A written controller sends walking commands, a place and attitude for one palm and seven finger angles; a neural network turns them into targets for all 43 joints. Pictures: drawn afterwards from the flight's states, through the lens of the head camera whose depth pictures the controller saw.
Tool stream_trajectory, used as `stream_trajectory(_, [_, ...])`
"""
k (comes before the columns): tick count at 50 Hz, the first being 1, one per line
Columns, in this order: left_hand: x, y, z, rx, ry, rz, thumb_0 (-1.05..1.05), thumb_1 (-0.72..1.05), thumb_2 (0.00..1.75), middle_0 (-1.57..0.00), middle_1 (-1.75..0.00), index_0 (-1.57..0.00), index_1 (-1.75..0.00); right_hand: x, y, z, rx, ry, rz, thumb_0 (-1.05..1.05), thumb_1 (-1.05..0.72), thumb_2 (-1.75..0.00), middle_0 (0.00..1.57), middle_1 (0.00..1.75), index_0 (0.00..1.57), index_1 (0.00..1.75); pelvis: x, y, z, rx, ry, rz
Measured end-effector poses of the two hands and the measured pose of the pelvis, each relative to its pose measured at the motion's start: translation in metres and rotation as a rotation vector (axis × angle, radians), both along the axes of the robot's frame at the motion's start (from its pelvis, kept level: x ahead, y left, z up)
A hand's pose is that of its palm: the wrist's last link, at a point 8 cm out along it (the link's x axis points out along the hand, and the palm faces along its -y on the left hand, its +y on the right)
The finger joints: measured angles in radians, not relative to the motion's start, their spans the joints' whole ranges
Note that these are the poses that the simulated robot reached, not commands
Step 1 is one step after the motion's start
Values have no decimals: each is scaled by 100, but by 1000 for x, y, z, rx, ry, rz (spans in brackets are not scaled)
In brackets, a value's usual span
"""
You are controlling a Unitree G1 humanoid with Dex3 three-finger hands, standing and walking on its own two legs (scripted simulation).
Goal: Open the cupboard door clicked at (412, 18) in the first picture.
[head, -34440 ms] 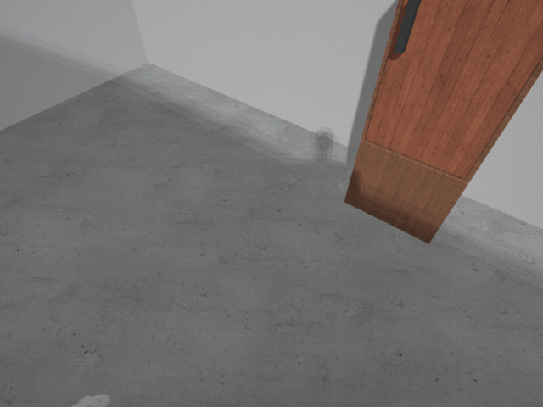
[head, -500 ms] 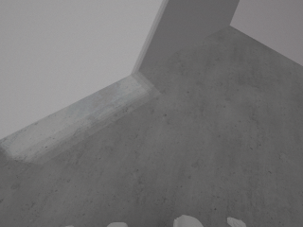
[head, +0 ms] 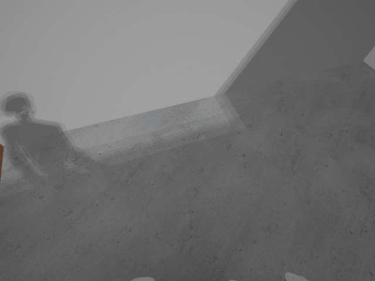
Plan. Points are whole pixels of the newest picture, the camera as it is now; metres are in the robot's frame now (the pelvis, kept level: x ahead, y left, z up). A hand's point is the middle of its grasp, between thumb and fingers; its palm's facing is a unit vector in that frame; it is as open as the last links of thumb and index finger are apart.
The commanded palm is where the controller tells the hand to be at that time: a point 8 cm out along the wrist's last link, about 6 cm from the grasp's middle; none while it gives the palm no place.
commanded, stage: turn to face it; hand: left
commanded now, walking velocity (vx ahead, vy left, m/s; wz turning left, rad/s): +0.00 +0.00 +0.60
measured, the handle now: out of the picture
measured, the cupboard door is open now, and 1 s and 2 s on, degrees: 43 43 43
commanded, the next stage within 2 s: take the last steps up to it in 1.70 s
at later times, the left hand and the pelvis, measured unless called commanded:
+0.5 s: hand out of the picture +0.03 +0.17 -0.15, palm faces +0.30 -0.92 -0.25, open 7.3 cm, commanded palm none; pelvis +0.02 -0.04 +0.02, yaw +18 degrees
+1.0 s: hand out of the picture +0.00 +0.15 -0.14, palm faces +0.58 -0.76 -0.29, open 7.3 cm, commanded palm none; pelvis +0.05 -0.07 +0.01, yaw +37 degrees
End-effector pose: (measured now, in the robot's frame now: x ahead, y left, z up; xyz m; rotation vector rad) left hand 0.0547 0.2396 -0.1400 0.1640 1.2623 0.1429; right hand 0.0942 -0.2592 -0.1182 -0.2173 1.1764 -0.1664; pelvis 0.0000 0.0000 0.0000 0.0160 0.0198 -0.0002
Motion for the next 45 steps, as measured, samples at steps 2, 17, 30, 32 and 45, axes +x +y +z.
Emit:
stream_trajectory(2, [-7,8,-2,13,28,32,1,91,90,-20,-30,-20,-30,8,6,3,-8,-12,29,1,-91,-90,20,30,20,30,0,-1,1,1,-4,18])
stream_trajectory(17, [-9,-7,34,124,-106,187,0,91,90,-20,-30,-20,-30,38,-18,-18,38,78,171,1,-91,-90,20,30,20,30,10,-40,4,-5,-8,218])
stream_trajectory(30, [-82,-24,2,10,10,390,0,91,90,-20,-30,-20,-30,114,28,0,5,-16,394,1,-91,-90,20,30,20,30,17,-28,0,5,-3,387])
stream_trajectory(32, [-91,-20,-1,17,36,421,1,91,90,-20,-30,-20,-30,118,35,2,-1,-27,424,1,-91,-90,20,30,20,30,16,-29,0,6,-6,406])
stream_trajectory(45, [-77,-29,33,145,-97,546,1,91,90,-20,-30,-20,-30,140,24,-19,35,71,537,1,-90,-90,20,30,20,30,40,-62,2,2,-8,574])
